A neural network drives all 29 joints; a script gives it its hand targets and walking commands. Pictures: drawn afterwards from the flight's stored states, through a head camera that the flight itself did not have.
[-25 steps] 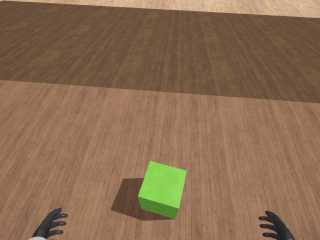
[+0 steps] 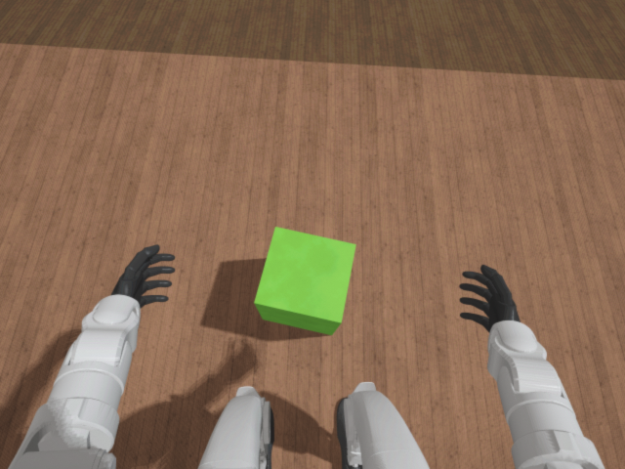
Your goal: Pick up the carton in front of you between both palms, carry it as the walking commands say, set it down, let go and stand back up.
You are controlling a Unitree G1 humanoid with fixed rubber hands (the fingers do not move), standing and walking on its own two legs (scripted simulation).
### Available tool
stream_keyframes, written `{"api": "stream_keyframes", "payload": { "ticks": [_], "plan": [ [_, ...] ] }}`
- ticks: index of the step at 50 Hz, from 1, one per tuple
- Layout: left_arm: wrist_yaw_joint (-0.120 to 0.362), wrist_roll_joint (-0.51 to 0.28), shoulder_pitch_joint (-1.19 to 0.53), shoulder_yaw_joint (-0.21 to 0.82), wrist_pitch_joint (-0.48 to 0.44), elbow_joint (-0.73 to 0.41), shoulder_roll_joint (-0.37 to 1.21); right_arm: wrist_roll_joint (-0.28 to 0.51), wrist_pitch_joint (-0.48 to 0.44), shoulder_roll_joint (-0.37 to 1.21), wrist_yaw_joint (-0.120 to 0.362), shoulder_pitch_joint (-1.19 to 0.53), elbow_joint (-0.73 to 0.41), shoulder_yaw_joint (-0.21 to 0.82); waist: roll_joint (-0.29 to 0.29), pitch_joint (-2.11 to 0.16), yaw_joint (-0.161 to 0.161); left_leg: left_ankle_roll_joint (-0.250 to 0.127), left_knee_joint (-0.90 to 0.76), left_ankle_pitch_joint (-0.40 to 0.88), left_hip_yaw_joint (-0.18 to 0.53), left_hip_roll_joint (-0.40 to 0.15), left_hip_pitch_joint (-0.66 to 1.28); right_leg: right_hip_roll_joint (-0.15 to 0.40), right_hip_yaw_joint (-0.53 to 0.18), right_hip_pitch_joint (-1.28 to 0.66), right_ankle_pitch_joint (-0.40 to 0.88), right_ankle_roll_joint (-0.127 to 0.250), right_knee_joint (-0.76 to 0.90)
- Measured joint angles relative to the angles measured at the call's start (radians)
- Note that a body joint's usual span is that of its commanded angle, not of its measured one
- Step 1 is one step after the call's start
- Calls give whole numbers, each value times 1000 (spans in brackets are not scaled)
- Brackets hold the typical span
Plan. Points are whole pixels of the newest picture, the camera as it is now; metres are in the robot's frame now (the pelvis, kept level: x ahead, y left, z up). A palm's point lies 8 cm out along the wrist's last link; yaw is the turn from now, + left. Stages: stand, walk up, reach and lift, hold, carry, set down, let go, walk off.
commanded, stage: reach and lift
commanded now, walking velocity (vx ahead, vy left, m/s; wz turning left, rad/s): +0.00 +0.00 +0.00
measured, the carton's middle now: (305, 284) +0.47 -0.01 -0.58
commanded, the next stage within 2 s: none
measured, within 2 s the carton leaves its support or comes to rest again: neither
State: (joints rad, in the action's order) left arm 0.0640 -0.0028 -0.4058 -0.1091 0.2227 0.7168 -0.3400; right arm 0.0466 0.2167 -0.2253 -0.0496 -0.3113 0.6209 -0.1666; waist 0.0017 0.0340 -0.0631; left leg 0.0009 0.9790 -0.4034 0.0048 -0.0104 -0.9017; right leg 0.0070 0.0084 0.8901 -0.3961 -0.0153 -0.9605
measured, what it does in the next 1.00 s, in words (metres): lowers itself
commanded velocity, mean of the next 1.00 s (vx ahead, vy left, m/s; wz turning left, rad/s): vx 0.00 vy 0.00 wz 0.00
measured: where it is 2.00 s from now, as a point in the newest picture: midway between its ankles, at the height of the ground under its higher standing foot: (307, 459)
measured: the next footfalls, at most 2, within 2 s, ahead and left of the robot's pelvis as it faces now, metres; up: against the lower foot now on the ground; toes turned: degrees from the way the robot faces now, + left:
none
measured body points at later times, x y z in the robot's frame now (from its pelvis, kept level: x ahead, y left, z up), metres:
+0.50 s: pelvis -0.06 +0.02 -0.06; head +0.24 +0.02 +0.27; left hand +0.52 +0.17 -0.15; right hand +0.43 -0.21 -0.15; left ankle +0.03 +0.12 -0.67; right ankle +0.03 -0.13 -0.67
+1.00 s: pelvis -0.05 +0.01 -0.19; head +0.30 +0.03 +0.09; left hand +0.52 +0.17 -0.36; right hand +0.44 -0.21 -0.35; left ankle +0.03 +0.12 -0.67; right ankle +0.03 -0.13 -0.67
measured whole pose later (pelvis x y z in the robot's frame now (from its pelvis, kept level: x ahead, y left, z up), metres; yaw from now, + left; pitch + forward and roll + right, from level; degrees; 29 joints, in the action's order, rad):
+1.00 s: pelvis -0.05 +0.01 -0.19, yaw -3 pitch +53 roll -5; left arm 0.00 0.03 -1.34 -0.14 0.12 1.06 -0.39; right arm 0.02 0.09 -0.08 -0.14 -1.10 0.80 -0.44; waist 0.01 -0.03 -0.10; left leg -0.01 1.66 -0.49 0.05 0.01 -2.08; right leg -0.01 0.01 2.04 -0.49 -0.05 -1.61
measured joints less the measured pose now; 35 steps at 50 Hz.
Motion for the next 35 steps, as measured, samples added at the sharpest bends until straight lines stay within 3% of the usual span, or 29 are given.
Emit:
{"api": "stream_keyframes", "payload": {
  "ticks": [11,22,28,35],
  "plan": [
    [20,-8,-478,-20,42,193,-54,29,54,42,-70,-398,64,-74,10,17,-34,-13,90,74,0,8,-328,7,-3,322,75,-12,-84],
    [53,54,-913,-59,40,396,-105,-45,59,115,-98,-756,145,-237,17,42,-75,-24,141,109,10,21,-554,18,6,535,107,-23,-125],
    [47,111,-1006,-96,11,394,-93,-91,21,158,-89,-814,113,-303,12,27,-80,-28,148,101,11,22,-645,20,7,623,100,-27,-128],
    [20,152,-933,-144,-43,342,-28,-134,-63,194,-54,-742,89,-354,17,-55,-60,-29,177,68,12,19,-749,14,3,726,74,-30,-151]
  ]
}}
